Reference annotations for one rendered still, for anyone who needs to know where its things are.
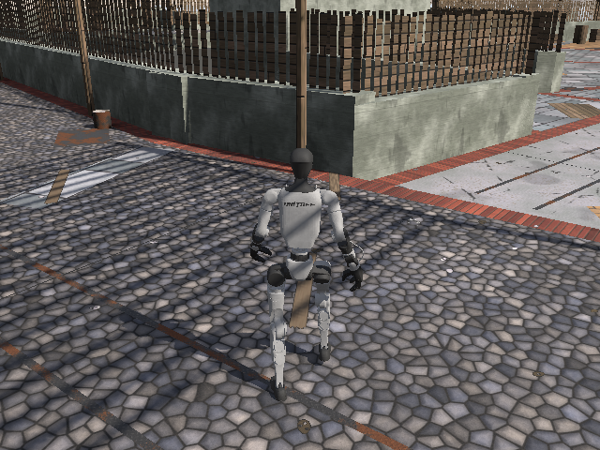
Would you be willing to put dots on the robot left upper arm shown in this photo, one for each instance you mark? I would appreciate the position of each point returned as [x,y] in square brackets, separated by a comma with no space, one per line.
[270,197]

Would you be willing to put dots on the robot head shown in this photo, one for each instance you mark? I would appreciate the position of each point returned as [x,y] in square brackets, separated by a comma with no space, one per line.
[301,160]

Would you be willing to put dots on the robot right upper arm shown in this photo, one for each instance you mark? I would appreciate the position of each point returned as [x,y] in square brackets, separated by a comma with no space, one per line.
[330,198]

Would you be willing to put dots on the left robot hand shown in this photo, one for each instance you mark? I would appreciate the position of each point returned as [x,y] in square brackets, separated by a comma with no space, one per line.
[258,258]

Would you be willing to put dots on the right robot thigh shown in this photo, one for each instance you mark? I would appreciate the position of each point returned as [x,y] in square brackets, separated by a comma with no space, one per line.
[321,272]

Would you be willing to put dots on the right robot hand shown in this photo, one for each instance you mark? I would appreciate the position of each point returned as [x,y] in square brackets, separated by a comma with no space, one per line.
[357,277]

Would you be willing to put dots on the left robot forearm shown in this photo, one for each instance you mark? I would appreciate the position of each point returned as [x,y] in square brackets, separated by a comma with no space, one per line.
[256,241]

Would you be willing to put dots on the right robot forearm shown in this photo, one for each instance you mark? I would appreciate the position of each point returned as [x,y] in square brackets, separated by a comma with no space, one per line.
[348,252]

